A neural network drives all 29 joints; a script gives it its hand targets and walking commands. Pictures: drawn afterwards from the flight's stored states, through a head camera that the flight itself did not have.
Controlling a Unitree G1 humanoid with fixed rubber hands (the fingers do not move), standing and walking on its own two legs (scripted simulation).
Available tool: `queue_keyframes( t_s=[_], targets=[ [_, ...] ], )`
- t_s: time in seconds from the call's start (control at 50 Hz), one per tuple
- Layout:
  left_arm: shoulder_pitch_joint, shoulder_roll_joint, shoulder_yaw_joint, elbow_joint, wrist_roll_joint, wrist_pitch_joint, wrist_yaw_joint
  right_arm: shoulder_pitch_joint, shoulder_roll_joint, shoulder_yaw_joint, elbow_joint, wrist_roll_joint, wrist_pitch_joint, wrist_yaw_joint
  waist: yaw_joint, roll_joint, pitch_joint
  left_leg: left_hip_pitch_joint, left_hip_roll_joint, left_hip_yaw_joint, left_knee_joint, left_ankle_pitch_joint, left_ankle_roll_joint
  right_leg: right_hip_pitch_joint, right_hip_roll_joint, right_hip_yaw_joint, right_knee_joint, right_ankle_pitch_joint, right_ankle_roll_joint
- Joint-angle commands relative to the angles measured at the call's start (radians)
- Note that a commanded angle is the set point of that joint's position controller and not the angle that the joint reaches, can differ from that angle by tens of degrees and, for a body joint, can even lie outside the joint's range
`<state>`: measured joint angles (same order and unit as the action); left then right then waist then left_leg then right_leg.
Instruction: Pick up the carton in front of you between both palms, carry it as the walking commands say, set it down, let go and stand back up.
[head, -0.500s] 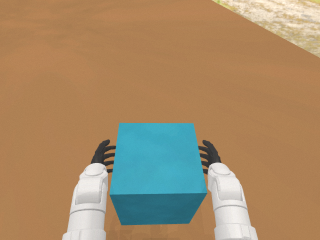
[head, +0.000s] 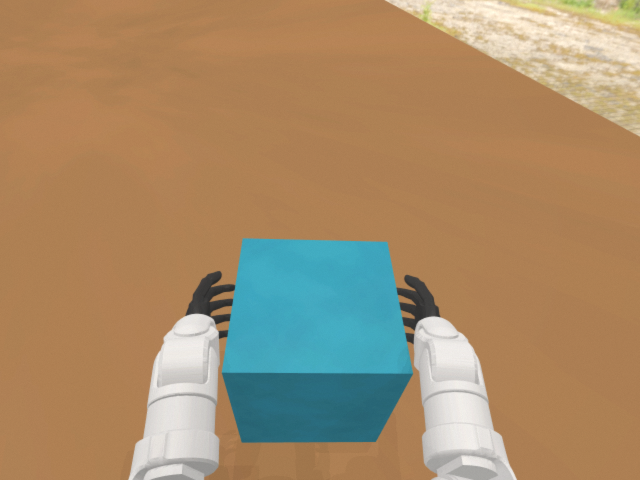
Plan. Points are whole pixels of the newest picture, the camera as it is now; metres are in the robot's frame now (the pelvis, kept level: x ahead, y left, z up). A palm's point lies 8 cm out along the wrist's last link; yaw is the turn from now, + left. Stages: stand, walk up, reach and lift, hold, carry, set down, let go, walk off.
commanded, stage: set down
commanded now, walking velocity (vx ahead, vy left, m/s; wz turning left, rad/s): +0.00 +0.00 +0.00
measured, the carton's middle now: (312, 345) +0.32 +0.00 -0.04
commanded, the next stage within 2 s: none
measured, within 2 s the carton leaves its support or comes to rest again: neither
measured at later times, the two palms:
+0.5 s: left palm (206, 379) +0.32 +0.17 -0.16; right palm (376, 360) +0.36 -0.13 -0.15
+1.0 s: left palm (206, 391) +0.37 +0.19 -0.29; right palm (350, 367) +0.42 -0.10 -0.28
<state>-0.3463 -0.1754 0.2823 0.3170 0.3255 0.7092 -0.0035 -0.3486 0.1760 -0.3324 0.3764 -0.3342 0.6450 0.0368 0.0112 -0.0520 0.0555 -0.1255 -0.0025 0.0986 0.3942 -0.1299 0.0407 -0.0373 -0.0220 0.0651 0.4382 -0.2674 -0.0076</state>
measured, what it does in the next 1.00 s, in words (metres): lowers itself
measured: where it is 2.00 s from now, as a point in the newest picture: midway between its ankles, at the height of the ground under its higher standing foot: outside the picture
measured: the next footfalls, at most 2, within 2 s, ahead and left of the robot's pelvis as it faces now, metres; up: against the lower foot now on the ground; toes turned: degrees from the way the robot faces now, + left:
none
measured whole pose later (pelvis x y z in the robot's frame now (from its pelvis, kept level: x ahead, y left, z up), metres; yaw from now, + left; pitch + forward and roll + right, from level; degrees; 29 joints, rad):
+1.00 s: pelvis -0.05 -0.04 -0.21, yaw +0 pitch +42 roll -2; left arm -0.83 -0.05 0.51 0.56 0.28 0.29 -0.02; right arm -0.88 0.09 -0.42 0.67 -0.22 0.24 -0.08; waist 0.09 -0.09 -0.17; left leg -1.82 0.05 -0.03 1.44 -0.36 -0.02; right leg -1.71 0.06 -0.01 1.53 -0.56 -0.01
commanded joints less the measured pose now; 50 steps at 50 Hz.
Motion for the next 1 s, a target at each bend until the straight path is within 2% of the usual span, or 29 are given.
queue_keyframes(
  t_s=[0.0, 0.06, 0.12, 0.18, 0.22, 0.32, 0.38, 0.44, 0.48, 0.52, 0.6, 0.68, 0.82, 0.98],
  targets=[
    [-0.536, -0.909, -0.403, 0.096, -0.207, -0.064, -0.242, -0.590, 0.854, 0.406, 0.078, 0.185, -0.065, 0.256, 0.008, 0.066, -0.172, 0.327, -0.024, -0.215, -0.034, -0.176, -0.033, -0.385, 0.093, 0.028, -0.092, -0.106, -0.057],
    [-0.585, -0.838, -0.276, 0.184, -0.130, -0.102, -0.222, -0.644, 0.808, 0.293, 0.169, 0.108, -0.107, 0.233, 0.021, 0.054, -0.140, 0.272, -0.029, -0.213, 0.010, -0.187, -0.029, -0.446, 0.097, 0.021, -0.038, -0.122, -0.052],
    [-0.594, -0.732, -0.165, 0.226, -0.053, -0.157, -0.196, -0.644, 0.735, 0.182, 0.232, 0.030, -0.159, 0.199, 0.034, 0.047, -0.125, 0.190, -0.041, -0.198, 0.065, -0.155, -0.027, -0.500, 0.107, 0.012, 0.026, -0.119, -0.046],
    [-0.569, -0.631, -0.099, 0.241, -0.005, -0.231, -0.178, -0.600, 0.658, 0.109, 0.271, -0.022, -0.227, 0.165, 0.037, 0.043, -0.146, 0.084, -0.055, -0.173, 0.141, -0.047, -0.021, -0.576, 0.121, 0.004, 0.088, -0.084, -0.040],
    [-0.566, -0.595, -0.106, 0.239, -0.005, -0.296, -0.172, -0.585, 0.630, 0.104, 0.272, -0.025, -0.287, 0.148, 0.036, 0.040, -0.198, 0.016, -0.063, -0.163, 0.205, 0.045, -0.017, -0.636, 0.132, 0.004, 0.135, -0.049, -0.036],
    [-0.604, -0.645, -0.236, 0.246, -0.058, -0.476, -0.181, -0.618, 0.679, 0.244, 0.261, 0.048, -0.464, 0.123, 0.033, 0.035, -0.466, -0.080, -0.086, -0.165, 0.388, 0.257, -0.016, -0.796, 0.164, 0.000, 0.273, 0.051, -0.011],
    [-0.665, -0.694, -0.340, 0.224, -0.103, -0.557, -0.184, -0.674, 0.752, 0.392, 0.238, 0.117, -0.546, 0.106, 0.052, 0.033, -0.705, -0.121, -0.096, -0.161, 0.512, 0.372, -0.024, -0.878, 0.177, -0.005, 0.368, 0.135, 0.009],
    [-0.711, -0.704, -0.419, 0.171, -0.144, -0.600, -0.181, -0.731, 0.788, 0.521, 0.175, 0.185, -0.587, 0.079, 0.081, 0.035, -0.962, -0.174, -0.107, -0.144, 0.619, 0.447, -0.032, -0.928, 0.185, -0.005, 0.464, 0.218, 0.029],
    [-0.725, -0.685, -0.447, 0.135, -0.165, -0.603, -0.176, -0.750, 0.789, 0.563, 0.145, 0.211, -0.585, 0.056, 0.095, 0.037, -1.071, -0.243, -0.116, -0.127, 0.671, 0.438, -0.040, -0.944, 0.188, -0.002, 0.517, 0.251, 0.038],
    [-0.731, -0.673, -0.452, 0.131, -0.175, -0.588, -0.181, -0.760, 0.795, 0.575, 0.141, 0.222, -0.568, 0.042, 0.105, 0.025, -1.097, -0.346, -0.125, -0.110, 0.704, 0.357, -0.044, -0.972, 0.190, -0.002, 0.553, 0.220, 0.044],
    [-0.777, -0.678, -0.408, 0.187, -0.167, -0.534, -0.211, -0.810, 0.823, 0.537, 0.188, 0.210, -0.509, 0.049, 0.119, -0.004, -0.980, -0.569, -0.129, -0.087, 0.744, 0.116, -0.039, -1.094, 0.195, -0.008, 0.593, 0.003, 0.043],
    [-0.847, -0.709, -0.349, 0.253, -0.150, -0.472, -0.244, -0.889, 0.838, 0.467, 0.249, 0.191, -0.449, 0.078, 0.120, -0.008, -0.916, -0.720, -0.128, -0.076, 0.796, -0.005, -0.036, -1.211, 0.203, -0.019, 0.644, -0.126, 0.029],
    [-0.946, -0.736, -0.296, 0.304, -0.141, -0.430, -0.249, -0.996, 0.819, 0.396, 0.313, 0.182, -0.419, 0.103, 0.117, 0.014, -1.001, -0.834, -0.129, -0.075, 0.908, 0.032, -0.047, -1.390, 0.226, -0.046, 0.783, -0.111, 0.022],
    [-1.031, -0.730, -0.302, 0.294, -0.169, -0.432, -0.210, -1.104, 0.776, 0.417, 0.325, 0.223, -0.430, 0.104, 0.140, 0.023, -1.139, -0.907, -0.125, -0.072, 1.035, 0.086, -0.068, -1.558, 0.244, -0.073, 0.936, -0.102, 0.025]
  ],
)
